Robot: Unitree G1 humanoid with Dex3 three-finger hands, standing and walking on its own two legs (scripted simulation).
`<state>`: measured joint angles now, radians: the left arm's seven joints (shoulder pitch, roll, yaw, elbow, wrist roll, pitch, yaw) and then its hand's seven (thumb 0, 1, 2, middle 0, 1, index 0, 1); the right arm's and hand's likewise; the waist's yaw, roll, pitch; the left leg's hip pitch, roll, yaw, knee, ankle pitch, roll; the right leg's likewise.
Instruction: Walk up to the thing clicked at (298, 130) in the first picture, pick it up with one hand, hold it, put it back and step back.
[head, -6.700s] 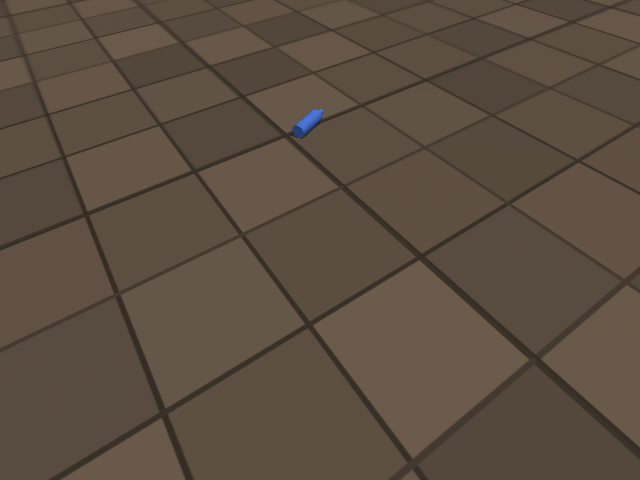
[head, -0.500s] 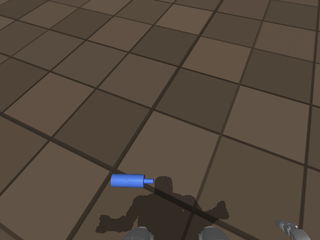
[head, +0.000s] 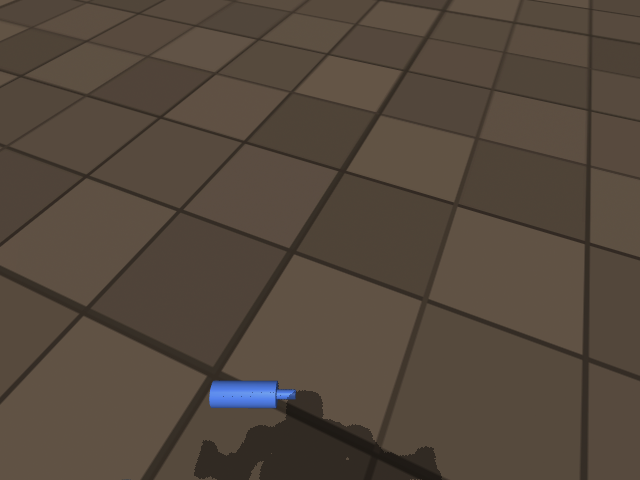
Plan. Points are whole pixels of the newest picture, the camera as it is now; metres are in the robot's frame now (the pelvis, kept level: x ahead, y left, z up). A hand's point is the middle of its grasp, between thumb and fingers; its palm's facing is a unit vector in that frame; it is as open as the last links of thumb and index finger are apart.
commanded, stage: walk up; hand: left
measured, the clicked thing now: (254, 394) +0.46 +0.23 -0.73
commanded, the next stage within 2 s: stand in 0.88 s
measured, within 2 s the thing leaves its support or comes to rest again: neither
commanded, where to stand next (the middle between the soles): +0.08 +0.02 m, yaw +1 degrees
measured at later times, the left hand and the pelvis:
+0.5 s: hand out of the picture +0.09 +0.24 -0.14, palm faces -0.03 -0.94 -0.34, open 7.4 cm; pelvis +0.00 -0.01 +0.01, yaw +0 degrees
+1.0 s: hand out of the picture +0.10 +0.25 -0.14, palm faces -0.02 -0.94 -0.34, open 7.4 cm; pelvis +0.01 -0.01 +0.02, yaw +0 degrees
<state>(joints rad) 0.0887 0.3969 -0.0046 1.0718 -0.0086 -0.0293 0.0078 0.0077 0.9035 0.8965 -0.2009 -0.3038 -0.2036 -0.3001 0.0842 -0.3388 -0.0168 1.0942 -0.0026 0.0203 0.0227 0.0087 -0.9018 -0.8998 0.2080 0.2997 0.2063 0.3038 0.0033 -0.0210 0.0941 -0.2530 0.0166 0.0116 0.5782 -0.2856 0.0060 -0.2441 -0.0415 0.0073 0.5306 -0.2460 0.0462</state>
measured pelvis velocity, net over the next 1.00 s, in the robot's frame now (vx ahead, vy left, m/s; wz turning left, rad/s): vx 0.01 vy -0.01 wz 0.00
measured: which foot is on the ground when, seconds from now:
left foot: down 0.00-1.00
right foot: down 0.00-1.00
